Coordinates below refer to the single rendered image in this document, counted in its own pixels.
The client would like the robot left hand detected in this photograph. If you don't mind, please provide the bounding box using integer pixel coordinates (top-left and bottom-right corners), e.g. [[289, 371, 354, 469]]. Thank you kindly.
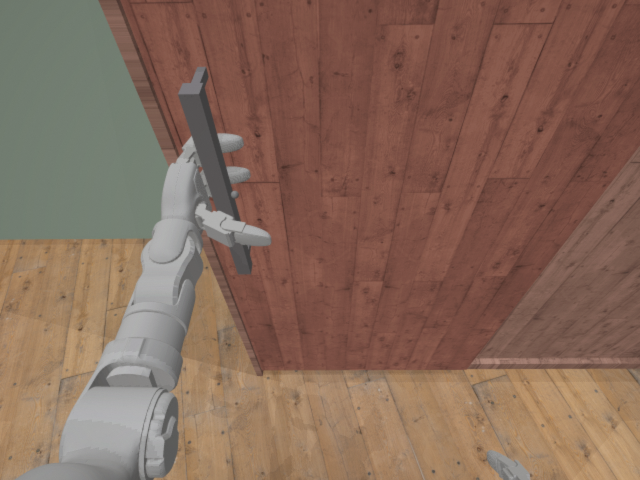
[[161, 133, 272, 247]]

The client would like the wardrobe door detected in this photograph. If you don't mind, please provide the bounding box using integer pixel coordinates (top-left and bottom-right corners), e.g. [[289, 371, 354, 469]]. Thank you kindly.
[[120, 0, 640, 370], [476, 146, 640, 358]]

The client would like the handle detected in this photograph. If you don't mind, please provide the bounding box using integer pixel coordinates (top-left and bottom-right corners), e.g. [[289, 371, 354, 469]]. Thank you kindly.
[[178, 67, 252, 274]]

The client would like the left robot upper arm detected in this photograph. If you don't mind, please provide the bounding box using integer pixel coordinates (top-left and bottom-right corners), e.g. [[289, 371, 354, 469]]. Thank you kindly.
[[15, 387, 179, 480]]

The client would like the robot right hand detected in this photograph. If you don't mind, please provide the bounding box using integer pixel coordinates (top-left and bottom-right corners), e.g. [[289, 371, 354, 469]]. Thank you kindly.
[[487, 450, 530, 480]]

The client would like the left robot forearm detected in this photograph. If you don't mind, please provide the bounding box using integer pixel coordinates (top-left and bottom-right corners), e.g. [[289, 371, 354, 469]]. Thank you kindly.
[[59, 218, 203, 463]]

